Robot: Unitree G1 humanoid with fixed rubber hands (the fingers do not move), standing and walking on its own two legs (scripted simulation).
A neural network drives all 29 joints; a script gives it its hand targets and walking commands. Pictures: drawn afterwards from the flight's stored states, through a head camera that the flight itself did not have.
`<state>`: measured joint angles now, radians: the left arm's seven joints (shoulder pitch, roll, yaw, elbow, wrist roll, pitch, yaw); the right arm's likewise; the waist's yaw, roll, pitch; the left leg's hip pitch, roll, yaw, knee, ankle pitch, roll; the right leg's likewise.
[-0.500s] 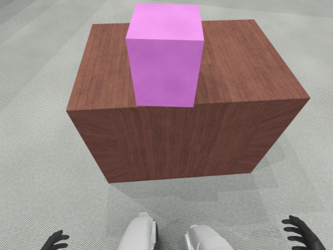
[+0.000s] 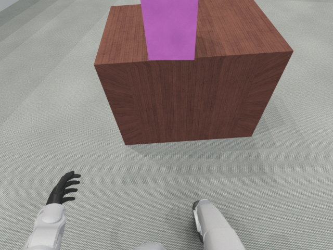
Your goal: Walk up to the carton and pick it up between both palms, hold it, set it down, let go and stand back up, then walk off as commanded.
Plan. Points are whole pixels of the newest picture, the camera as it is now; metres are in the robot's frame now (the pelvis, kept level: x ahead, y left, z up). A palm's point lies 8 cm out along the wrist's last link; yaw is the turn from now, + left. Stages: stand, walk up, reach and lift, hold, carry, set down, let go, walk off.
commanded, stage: walk off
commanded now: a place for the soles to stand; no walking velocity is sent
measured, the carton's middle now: (171, 19) +0.94 -0.02 +0.07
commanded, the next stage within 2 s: none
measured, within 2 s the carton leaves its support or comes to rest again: neither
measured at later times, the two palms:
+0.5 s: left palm out of the picture -0.02 +0.26 -0.04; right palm out of the picture -0.08 -0.38 -0.04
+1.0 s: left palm out of the picture -0.02 +0.27 -0.03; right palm out of the picture -0.15 -0.36 -0.04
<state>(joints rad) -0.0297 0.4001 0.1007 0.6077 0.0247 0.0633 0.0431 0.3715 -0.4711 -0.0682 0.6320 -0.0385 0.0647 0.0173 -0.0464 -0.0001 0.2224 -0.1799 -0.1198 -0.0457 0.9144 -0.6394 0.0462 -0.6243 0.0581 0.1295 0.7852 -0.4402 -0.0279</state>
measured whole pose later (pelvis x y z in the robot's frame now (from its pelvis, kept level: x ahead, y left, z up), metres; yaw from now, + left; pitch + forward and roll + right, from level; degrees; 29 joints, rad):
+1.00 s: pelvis -0.16 -0.04 +0.03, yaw +0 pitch -7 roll +0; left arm 0.26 0.41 0.10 0.68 0.02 -0.03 -0.01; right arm 0.47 -0.43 -0.06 0.69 -0.04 -0.02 0.03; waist -0.05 -0.05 0.05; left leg -0.19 -0.06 -0.05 0.73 -0.43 0.05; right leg -0.54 0.06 0.09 1.09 -0.40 -0.02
